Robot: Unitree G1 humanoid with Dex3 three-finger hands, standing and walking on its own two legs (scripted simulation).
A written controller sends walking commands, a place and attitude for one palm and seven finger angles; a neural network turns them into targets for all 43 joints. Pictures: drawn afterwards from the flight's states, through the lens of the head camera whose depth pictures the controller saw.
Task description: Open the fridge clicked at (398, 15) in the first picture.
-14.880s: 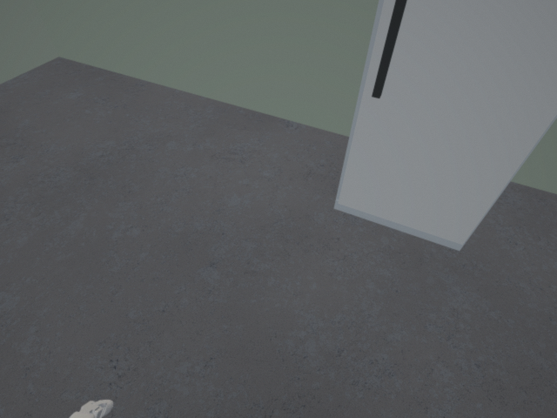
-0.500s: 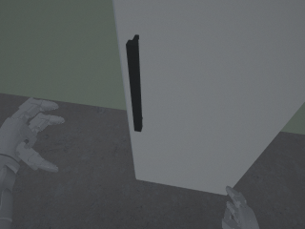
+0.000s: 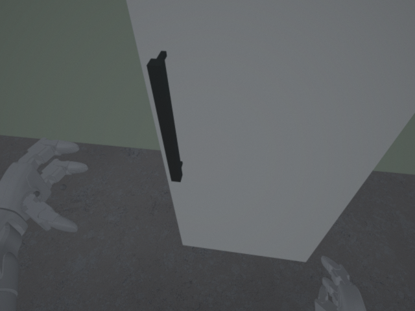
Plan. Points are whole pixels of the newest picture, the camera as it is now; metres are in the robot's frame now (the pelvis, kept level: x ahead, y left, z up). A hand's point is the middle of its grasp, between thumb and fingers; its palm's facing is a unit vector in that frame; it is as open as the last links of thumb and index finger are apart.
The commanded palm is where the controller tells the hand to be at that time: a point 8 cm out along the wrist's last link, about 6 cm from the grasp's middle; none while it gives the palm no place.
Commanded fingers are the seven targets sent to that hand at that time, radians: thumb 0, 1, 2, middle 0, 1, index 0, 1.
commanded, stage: raise the hand to about handle height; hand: left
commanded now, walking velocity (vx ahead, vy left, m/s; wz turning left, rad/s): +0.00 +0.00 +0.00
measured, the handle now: (171, 126) +0.49 +0.13 +0.09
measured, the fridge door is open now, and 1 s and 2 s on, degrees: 0 0 0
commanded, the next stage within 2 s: move the hooked fingers beside the handle in 0.04 s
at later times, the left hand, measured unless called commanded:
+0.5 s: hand (86, 172) +0.31 +0.25 +0.13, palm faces -0.05 -1.00 -0.04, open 14.0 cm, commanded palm +0.28 +0.30 +0.13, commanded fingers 0.00 -0.50 0.30 -0.30 -1.20 -0.30 -1.20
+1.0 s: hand (107, 158) +0.36 +0.23 +0.12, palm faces -0.05 -1.00 -0.02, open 14.0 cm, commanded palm +0.33 +0.28 +0.13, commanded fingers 0.00 -0.50 0.30 -0.30 -1.20 -0.30 -1.20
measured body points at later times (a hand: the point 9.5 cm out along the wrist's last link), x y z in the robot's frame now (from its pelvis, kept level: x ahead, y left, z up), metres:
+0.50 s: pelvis +0.00 +0.00 +0.00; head +0.00 -0.02 +0.45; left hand +0.31 +0.30 +0.14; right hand +0.16 -0.25 -0.08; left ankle +0.00 +0.12 -0.73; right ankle +0.00 -0.11 -0.73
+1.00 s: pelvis +0.00 +0.01 +0.00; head +0.01 +0.00 +0.45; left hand +0.35 +0.28 +0.12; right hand +0.14 -0.25 -0.09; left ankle +0.00 +0.12 -0.73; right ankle +0.00 -0.11 -0.73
